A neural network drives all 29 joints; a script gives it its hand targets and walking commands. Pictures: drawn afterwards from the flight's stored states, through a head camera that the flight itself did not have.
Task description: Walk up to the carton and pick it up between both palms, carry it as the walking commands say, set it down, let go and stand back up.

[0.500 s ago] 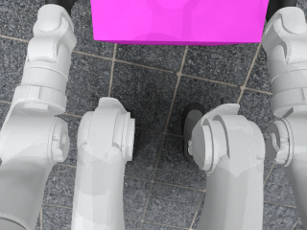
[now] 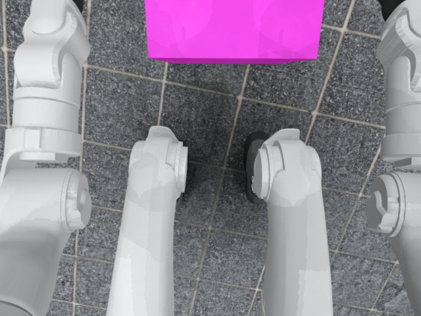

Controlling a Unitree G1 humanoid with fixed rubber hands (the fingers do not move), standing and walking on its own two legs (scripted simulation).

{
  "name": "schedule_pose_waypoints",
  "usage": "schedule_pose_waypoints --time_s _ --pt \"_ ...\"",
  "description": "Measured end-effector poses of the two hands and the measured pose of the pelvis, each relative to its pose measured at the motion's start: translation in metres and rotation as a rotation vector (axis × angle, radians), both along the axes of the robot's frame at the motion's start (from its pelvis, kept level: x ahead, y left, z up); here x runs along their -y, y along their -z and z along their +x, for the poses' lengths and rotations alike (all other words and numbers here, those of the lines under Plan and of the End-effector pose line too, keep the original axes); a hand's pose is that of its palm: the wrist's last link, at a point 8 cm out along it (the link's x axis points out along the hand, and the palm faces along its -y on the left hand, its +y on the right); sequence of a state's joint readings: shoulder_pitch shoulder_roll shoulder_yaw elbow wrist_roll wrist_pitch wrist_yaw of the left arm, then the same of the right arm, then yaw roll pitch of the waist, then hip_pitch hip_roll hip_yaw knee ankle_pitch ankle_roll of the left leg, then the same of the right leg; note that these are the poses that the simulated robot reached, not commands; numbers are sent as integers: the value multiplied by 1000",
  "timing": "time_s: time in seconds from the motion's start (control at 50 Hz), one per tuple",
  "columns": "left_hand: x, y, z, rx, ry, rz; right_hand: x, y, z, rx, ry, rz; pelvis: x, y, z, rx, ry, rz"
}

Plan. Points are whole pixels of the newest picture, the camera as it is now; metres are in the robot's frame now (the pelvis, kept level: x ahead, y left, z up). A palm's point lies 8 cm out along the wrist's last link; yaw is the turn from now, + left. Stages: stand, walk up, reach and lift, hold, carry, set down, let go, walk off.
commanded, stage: set down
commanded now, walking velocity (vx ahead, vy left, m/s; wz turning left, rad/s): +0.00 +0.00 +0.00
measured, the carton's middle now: (229, 16) +0.52 -0.01 -0.34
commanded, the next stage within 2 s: let go in 0.76 s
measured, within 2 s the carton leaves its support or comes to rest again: neither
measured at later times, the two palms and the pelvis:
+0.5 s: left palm out of the picture +0.52 +0.21 -0.01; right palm out of the picture +0.51 -0.24 -0.01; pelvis +0.01 -0.01 +0.13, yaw +0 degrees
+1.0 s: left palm out of the picture +0.48 +0.21 +0.06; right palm out of the picture +0.48 -0.23 +0.06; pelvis +0.04 -0.01 +0.21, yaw +0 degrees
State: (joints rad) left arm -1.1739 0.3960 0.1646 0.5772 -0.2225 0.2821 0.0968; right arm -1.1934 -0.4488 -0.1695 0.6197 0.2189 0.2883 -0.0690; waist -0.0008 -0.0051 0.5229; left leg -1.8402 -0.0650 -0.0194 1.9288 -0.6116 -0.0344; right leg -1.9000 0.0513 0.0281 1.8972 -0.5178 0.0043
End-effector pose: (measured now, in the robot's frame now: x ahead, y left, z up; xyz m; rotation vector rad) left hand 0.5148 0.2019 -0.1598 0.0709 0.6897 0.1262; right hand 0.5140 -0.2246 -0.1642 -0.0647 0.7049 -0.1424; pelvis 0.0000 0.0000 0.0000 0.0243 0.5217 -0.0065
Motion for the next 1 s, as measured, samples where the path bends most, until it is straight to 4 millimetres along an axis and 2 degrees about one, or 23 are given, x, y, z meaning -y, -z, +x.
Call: schedule_pose_waypoints --time_s 0.2,0.38,0.68,0.78,0.9,1.0 --pt "-1 -55 -1 -5 1 -2 4 -54 -2 -11 -12 -4 2 -45 -2 15 6 2" --pt "-5 -113 0 -8 17 -5 7 -113 1 -7 -14 1 4 -95 1 31 0 6" --pt "-5 -201 -1 -4 20 1 14 -203 1 3 -23 0 9 -177 15 80 7 8" --pt "-8 -218 0 -8 6 15 14 -217 1 -15 -20 -14 9 -195 22 94 9 6" --pt "-6 -224 -3 -11 35 44 10 -222 -5 -23 -27 -34 8 -204 31 107 1 -2" --pt "-8 -224 -31 -58 91 74 7 -225 -34 -67 -64 -76 6 -214 40 136 0 -9"
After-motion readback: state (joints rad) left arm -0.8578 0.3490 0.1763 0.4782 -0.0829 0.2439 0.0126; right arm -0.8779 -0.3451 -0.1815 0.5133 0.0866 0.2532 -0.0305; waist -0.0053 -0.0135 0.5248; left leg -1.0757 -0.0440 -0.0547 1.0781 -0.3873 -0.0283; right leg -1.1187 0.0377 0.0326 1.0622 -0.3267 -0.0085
